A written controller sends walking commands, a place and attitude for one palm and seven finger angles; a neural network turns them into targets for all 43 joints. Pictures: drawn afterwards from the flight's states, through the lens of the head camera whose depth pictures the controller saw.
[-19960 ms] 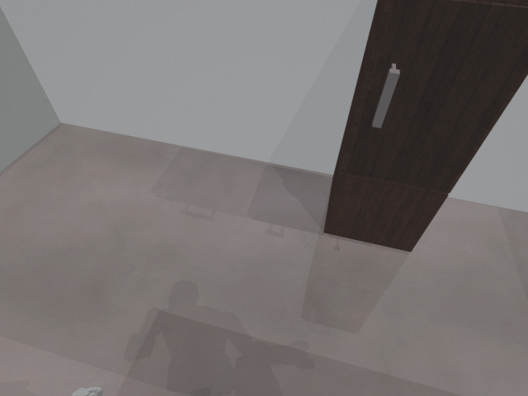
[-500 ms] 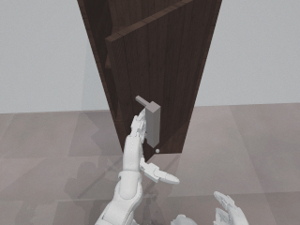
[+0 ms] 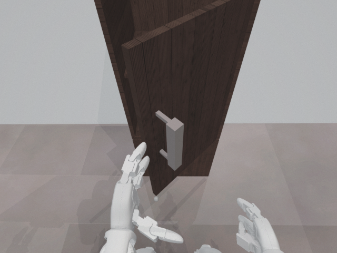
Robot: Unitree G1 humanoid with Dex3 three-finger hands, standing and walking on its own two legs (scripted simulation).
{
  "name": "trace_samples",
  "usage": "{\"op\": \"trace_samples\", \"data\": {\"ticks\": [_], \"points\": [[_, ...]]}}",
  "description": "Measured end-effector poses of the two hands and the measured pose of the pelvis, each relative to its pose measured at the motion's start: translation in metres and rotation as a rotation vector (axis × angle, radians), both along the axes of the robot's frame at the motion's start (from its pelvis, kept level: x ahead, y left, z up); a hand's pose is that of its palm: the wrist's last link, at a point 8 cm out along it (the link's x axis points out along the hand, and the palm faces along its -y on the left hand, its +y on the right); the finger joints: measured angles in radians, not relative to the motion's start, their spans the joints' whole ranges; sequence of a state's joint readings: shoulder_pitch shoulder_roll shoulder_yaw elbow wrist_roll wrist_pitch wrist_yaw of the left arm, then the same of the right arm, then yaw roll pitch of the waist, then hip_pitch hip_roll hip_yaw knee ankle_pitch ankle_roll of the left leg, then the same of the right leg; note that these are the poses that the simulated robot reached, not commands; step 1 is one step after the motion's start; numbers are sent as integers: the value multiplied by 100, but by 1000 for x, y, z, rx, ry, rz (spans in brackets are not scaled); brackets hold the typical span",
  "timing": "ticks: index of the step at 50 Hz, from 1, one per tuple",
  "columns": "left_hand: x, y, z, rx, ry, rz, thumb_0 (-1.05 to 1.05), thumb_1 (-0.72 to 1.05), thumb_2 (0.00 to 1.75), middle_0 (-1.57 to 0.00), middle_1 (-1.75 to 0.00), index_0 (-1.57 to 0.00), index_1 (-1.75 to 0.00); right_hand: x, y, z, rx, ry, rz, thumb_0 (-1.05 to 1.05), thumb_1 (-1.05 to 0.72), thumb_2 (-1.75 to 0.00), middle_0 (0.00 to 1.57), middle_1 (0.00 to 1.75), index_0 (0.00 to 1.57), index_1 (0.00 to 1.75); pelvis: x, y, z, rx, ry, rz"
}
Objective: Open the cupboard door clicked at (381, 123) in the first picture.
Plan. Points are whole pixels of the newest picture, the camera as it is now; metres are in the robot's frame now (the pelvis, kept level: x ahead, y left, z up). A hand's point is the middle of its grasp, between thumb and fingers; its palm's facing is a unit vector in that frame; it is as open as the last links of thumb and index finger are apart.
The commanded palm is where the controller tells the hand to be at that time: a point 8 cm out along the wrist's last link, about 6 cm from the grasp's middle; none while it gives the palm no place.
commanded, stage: slide the hand sideways off the handle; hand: left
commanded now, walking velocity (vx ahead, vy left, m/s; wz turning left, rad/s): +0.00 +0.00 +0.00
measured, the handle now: (168, 141) +0.37 +0.03 +0.06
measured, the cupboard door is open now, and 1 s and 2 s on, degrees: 45 45 45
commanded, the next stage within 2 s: draw the hand back to the body in 0.24 s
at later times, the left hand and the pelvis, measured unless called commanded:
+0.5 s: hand (139, 205) +0.20 +0.07 +0.08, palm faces +0.01 -1.00 -0.03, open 16.3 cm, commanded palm +0.17 +0.14 +0.09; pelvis +0.00 -0.02 +0.00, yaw +0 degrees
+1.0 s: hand (75, 200) +0.19 +0.17 +0.14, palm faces +0.12 -0.96 -0.26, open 15.3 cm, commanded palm +0.16 +0.22 +0.17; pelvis +0.01 +0.01 +0.03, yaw +0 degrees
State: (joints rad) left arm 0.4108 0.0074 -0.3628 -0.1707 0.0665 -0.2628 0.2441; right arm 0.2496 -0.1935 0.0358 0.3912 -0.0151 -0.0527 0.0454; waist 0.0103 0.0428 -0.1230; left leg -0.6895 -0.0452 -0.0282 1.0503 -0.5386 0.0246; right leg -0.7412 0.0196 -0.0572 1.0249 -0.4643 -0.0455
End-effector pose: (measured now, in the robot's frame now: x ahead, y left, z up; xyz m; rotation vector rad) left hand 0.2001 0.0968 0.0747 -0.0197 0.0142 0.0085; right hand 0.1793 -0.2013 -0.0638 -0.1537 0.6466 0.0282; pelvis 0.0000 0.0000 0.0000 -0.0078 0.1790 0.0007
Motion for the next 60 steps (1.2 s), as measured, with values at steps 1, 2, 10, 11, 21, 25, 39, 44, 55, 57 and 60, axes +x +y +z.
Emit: {"op": "trace_samples", "data": {"ticks": [1, 2, 10, 11, 21, 25, 39, 44, 55, 57, 60], "points": [[-2, 0, 0, -1, 0, 2, -1, -50, 30, -15, -30, -14, -30, 0, -2, -1, -4, 0, 2, 2, -91, -90, 20, 30, 20, 30, 0, -1, -1, 1, 2, 1], [-4, 0, -1, -2, 1, 4, -1, -50, 30, -15, -30, -14, -30, -1, -3, -2, -7, 1, 3, 2, -91, -90, 20, 30, 20, 30, -1, -2, -1, 2, 3, 2], [-14, 5, -5, 16, 16, 4, -1, -50, 30, -15, -30, -15, -30, -7, -18, -10, -29, 15, -10, 2, -91, -90, 20, 30, 20, 30, -2, -12, -6, 12, 17, 1], [-15, 8, -6, 19, 21, 7, -1, -50, 30, -15, -30, -15, -30, -8, -19, -11, -31, 17, -14, 2, -91, -90, 20, 30, 20, 30, -2, -13, -6, 13, 19, 1], [-17, 19, -2, 15, -2, 1, -1, -50, 30, -15, -30, -14, -30, -12, -32, -12, -54, 3, -32, 2, -91, -90, 20, 30, 20, 30, -4, -18, -8, 11, 29, 7], [-17, 30, 9, 48, -4, -1, -1, -50, 30, -15, -30, -15, -30, -12, -32, -7, -47, 1, -52, 2, -91, -90, 20, 30, 20, 30, -2, -17, -4, 12, 14, 2], [-31, 82, 46, 64, -13, 30, -1, -49, 30, -15, -30, -15, -30, 0, -20, 24, -55, -80, -63, 2, -91, -90, 20, 30, 20, 30, 8, -5, 15, -9, -43, 6], [-33, 101, 58, 111, -26, 47, -1, -45, 32, -15, -30, -15, -30, 7, -11, 33, -55, -113, -59, 2, -90, -90, 20, 30, 20, 30, 10, 2, 19, -15, -68, 5], [-37, 140, 96, 332, -4, 171, -1, -15, 44, -16, -30, -16, -30, 5, 15, 47, -54, -78, -57, 2, -90, -90, 20, 30, 21, 30, 14, 16, 45, -16, -169, -2], [-37, 148, 102, 348, -14, 195, -1, -9, 47, -17, -30, -17, -30, 4, 18, 49, -54, -71, -52, 2, -90, -90, 20, 30, 21, 30, 14, 18, 48, -15, -184, -3], [-37, 160, 112, 371, -33, 232, -1, 1, 52, -17, -30, -17, -30, 3, 20, 51, -57, -61, -45, 2, -90, -90, 20, 30, 21, 30, 15, 20, 53, -14, -203, -5]]}}
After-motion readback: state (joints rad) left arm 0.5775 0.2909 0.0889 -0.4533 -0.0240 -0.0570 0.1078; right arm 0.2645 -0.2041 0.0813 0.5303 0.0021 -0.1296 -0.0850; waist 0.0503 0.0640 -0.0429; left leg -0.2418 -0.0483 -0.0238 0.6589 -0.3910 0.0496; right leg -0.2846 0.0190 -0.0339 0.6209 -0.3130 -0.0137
